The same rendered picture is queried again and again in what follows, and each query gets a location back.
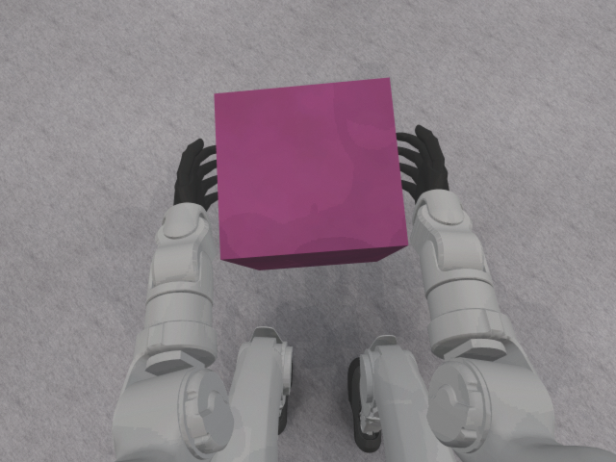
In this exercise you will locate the right robot thigh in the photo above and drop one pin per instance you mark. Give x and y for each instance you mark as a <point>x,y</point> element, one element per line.
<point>390,380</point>

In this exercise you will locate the robot left forearm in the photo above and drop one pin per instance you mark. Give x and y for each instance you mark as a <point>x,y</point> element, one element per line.
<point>178,332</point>

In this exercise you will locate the carton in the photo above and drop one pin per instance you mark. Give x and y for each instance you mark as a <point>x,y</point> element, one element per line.
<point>309,175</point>

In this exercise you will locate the robot left hand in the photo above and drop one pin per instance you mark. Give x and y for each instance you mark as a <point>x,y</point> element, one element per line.
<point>189,186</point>

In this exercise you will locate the right robot upper arm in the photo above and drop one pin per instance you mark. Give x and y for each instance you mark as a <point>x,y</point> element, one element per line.
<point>495,412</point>

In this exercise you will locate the robot right forearm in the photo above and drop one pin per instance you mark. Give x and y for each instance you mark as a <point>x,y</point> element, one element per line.
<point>466,320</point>

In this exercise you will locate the robot right hand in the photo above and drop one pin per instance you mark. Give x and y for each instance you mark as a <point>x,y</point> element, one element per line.
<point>430,173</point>

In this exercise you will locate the robot left foot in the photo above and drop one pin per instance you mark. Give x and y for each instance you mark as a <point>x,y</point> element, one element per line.
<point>283,418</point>

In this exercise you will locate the left robot upper arm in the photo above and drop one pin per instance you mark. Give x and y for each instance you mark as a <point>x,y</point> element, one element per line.
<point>181,416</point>

